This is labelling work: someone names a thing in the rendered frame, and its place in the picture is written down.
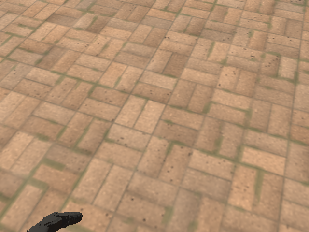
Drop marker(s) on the robot left hand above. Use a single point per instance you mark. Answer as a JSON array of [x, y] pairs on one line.
[[56, 221]]

